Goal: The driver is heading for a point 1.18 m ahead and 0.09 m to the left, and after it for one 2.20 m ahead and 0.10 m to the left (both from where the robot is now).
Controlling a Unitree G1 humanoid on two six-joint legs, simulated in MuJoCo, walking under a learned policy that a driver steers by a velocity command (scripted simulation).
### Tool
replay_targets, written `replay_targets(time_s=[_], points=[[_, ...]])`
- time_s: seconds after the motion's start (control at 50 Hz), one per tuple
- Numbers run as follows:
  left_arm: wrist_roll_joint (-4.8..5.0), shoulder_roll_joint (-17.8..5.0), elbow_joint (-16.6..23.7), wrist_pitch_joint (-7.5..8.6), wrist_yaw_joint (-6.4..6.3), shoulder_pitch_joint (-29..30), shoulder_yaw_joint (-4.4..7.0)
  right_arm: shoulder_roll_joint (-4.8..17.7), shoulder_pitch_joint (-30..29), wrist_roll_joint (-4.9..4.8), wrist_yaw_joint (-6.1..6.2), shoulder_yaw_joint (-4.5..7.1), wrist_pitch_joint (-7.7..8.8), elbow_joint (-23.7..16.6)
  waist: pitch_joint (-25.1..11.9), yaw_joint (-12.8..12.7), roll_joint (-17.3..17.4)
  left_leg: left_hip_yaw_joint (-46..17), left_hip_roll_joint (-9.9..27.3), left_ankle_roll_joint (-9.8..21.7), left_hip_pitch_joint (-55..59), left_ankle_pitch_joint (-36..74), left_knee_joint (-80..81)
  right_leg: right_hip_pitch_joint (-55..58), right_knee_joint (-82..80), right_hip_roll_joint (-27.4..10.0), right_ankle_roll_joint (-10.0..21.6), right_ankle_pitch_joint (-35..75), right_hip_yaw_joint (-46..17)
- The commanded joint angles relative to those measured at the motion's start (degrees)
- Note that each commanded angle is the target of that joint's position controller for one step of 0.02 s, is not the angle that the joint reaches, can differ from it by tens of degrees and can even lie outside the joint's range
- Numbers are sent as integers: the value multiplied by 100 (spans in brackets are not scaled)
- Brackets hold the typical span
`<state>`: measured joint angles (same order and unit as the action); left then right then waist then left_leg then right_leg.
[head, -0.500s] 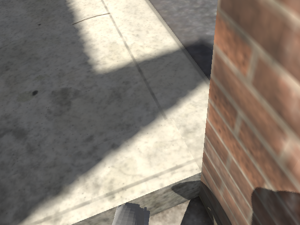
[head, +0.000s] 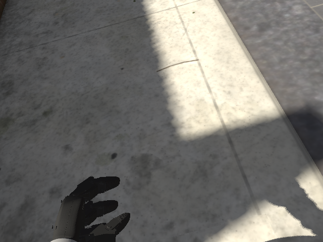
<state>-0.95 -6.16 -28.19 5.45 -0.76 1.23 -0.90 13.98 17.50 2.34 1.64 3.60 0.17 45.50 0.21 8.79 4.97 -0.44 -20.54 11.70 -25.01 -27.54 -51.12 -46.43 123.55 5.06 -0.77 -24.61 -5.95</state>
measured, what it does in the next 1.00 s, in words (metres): climbs, turning left: right foot 0.20 m higher, then left foot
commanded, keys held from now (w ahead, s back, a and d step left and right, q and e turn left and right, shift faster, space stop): w+q+shift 0.10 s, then q+shift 0.10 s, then shift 0.80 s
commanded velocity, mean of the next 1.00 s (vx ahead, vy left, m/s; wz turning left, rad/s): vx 0.33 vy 0.00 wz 0.41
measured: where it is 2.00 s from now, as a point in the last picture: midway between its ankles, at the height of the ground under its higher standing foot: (110, 177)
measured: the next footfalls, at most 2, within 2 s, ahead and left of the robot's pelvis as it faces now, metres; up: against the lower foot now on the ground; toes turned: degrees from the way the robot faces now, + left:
right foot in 0.22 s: +0.32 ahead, -0.14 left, +0.20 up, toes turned +9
left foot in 0.54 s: +0.37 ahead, +0.23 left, +0.19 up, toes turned +20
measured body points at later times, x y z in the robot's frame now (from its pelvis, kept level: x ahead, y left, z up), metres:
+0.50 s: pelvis +0.25 +0.05 +0.22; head +0.28 +0.04 +0.67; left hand +0.18 +0.35 +0.12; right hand +0.46 -0.16 +0.11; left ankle +0.31 +0.21 -0.43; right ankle +0.29 -0.14 -0.47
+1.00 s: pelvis +0.34 +0.05 +0.25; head +0.32 +0.04 +0.70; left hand +0.38 +0.29 +0.14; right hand +0.62 -0.05 +0.19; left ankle +0.33 +0.21 -0.48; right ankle +0.37 -0.06 -0.48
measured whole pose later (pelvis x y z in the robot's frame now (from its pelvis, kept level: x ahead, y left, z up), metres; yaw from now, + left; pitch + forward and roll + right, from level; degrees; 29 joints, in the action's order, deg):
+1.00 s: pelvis +0.34 +0.05 +0.25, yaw +23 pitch -1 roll -1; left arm -0.7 -9.0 -40.4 1.6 1.7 -14.1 -2.3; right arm 10.7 4.6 -0.2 -2.1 -1.3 -1.9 35.5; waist -3.0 -2.4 0.9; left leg -4.7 3.3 -3.5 -19.8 -14.0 -35.0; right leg -12.6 33.3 1.9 1.2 -19.3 2.2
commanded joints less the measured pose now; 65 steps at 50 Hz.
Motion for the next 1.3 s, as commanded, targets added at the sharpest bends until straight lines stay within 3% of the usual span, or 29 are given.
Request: replay_targets(time_s=[0.02,0.12,0.14,0.18,0.22,0.24,0.26,0.28,0.3,0.32,0.38,0.42,0.5,0.54,0.56,0.58,0.62,0.68,0.74,0.8,0.86,0.88,0.96,1.1,1.12,1.14,1.18,1.24,1.3], points=[[-360,-343,1313,243,45,1820,-68,907,1192,56,194,396,457,179,-289,360,-851,-4441,2496,1208,2772,2844,2767,-3740,2502,-147,475,-1842,-909],[-376,314,2185,231,-50,3408,-483,826,1018,-84,37,287,723,587,993,-55,-2136,-3440,2028,605,-243,1881,4082,-3077,-487,-667,611,-2332,218],[-319,721,2081,159,-75,2829,-627,912,388,-225,33,351,622,393,336,-506,-2439,-2997,2103,453,-1913,2841,4665,-25,-2228,-771,693,-320,391],[62,288,1138,-46,-121,1148,-373,1220,288,-605,-250,490,620,37,-1154,-695,-1819,-2389,2099,24,-2610,7328,3727,4773,-4154,-371,511,526,1391],[192,-839,565,-208,-164,-1534,214,1914,-472,-330,-340,796,631,-42,-2848,-2306,-1070,-1882,1620,-582,-716,8167,-479,5345,-6749,-1040,766,-1145,-527],[-578,-1138,-185,-539,112,-4138,133,318,1840,582,-1224,41,654,767,-4064,-2612,-1486,-2551,473,-147,-1318,2892,-3129,6764,-8353,-2338,2659,5679,-3244],[-414,-1673,-42,-625,418,-3113,182,724,1263,149,-1542,257,564,354,-2245,-2075,-2340,-2943,649,-464,-2845,2893,-5481,4795,-9247,-3237,3202,3402,-6248],[-34,-1424,-212,-639,455,-1858,67,1195,612,106,-1308,333,512,314,-885,-1759,-1881,-2172,1280,-611,-3574,3452,-6419,3119,-8657,-2783,2793,953,-4959],[34,-991,-425,-526,480,-1344,-11,793,653,318,-1074,182,509,207,-959,-1339,-1371,-1743,1348,-556,-3387,3091,-6635,2768,-8592,-2714,2581,437,-3975],[-129,-295,-732,-371,457,-1046,-112,770,879,358,-974,46,425,285,-1394,-1150,-359,-1633,1565,-619,-3292,2886,-6328,3023,-8715,-2630,2207,860,-3005],[-129,387,-991,161,-129,497,-281,40,777,361,-710,-369,274,-48,-494,-429,-556,-1174,2224,-1097,-2990,781,-4847,1697,-9450,-2175,1651,121,-983],[-152,-440,-1184,494,-234,65,-28,178,357,313,-803,-349,311,-282,-772,-509,-596,-148,2453,-1576,-1858,678,-3068,1706,-9320,-1449,1291,246,415],[-189,-2066,-431,499,-57,1017,354,685,1338,-364,-1233,-149,779,168,-140,140,-442,540,1946,-1987,2205,2123,184,192,-8538,-861,134,-208,1853],[-101,-1225,-432,318,70,1,93,1178,1110,-200,-1206,1,978,49,-272,-27,478,-35,1938,-1282,2900,4008,1527,569,-6890,-709,-16,-113,1653],[58,-836,-510,251,66,-1726,64,2094,865,-342,-1050,113,1046,-391,-1129,-770,1311,-2576,3555,582,3328,7438,1796,357,-5443,-339,-317,-1888,896],[152,-1204,-756,259,214,-2294,112,2062,430,-349,-1010,39,1094,-730,-1708,-802,1198,-3889,4120,1225,3440,7093,1896,214,-4764,-557,-541,-1994,170],[154,-1987,-590,176,114,-1180,226,1427,526,-209,-716,-123,1067,-753,-897,-234,539,-3560,3925,859,2004,3899,2185,-266,-3017,-796,-510,-1639,52],[-188,-1496,-608,67,125,-1520,-17,800,-977,-191,-395,-439,847,-1358,-459,-1004,11,-2973,3612,101,-211,559,3354,1047,-4055,-1088,-471,-941,23],[-107,-1488,-798,-39,379,-2228,146,846,-2408,-90,-295,-473,851,-1820,-538,-1808,-111,-1476,2909,-757,-1317,1023,3202,3108,-5413,-1063,-434,-22,136],[78,-781,-1048,68,650,-2366,-72,474,-2244,-142,-380,-593,719,-1786,-377,-1599,-500,-762,2449,-895,-342,1138,2089,3530,-8933,-808,-249,1602,707],[125,-1146,-506,-43,357,-1018,18,265,-229,-379,-491,-426,304,-1204,-914,-352,-1302,-355,2395,-1091,401,1134,1388,3483,-9520,-1558,958,5244,-534],[90,-1108,-408,-166,292,-526,-7,201,-526,-369,-436,-466,143,-1322,-669,-361,-1677,-285,2436,-1213,626,1236,1532,3041,-9704,-1469,992,4525,-560],[37,-978,-720,-320,211,-1073,63,131,-1379,-243,-346,-316,-269,-1344,-322,-893,-590,-410,2465,-1206,800,1898,1875,3180,-10026,-946,559,2456,-70],[-100,-720,-1063,-416,63,-1259,118,261,-1193,-205,-297,-111,-200,-1095,-192,-1053,-383,-394,2561,-1238,527,1793,2138,3595,-10251,-685,605,1857,327],[319,-816,-934,-213,441,-1489,76,309,-1005,86,-578,-94,160,-1210,-101,-873,-276,109,2285,-1728,263,592,2057,3430,-10556,-1003,509,-1252,-243],[172,-1713,-1108,-134,424,-1812,449,657,-1038,148,-568,70,269,-1113,303,-1270,-1007,404,1931,-1763,-588,-204,1394,3522,-11003,-1518,1067,-2367,-837],[-241,-1692,-1097,46,171,-2444,516,754,-1271,221,-402,171,385,-1079,587,-1787,-1666,-21,2299,-1607,-2142,-445,-1158,4133,-11472,-2844,1835,-2282,-2397],[-235,-883,-763,317,-19,-1525,199,288,-1171,251,-264,8,620,-1023,58,-1226,-1077,-39,2370,-1371,-1564,117,-1568,3943,-11332,-2141,1405,-1120,-1166],[-120,-1584,-819,160,107,-990,361,401,-205,76,-283,37,591,-820,236,-842,-1089,440,2241,-1487,510,105,80,3012,-11260,-1605,1107,-24,-275]])
Keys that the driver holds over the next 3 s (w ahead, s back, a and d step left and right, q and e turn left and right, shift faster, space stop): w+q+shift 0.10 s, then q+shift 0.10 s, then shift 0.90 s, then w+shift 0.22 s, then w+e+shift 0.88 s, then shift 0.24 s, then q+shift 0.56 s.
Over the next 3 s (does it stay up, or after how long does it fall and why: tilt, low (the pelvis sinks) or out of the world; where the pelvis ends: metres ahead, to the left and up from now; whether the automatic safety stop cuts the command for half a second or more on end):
stays up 1.27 0.04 0.26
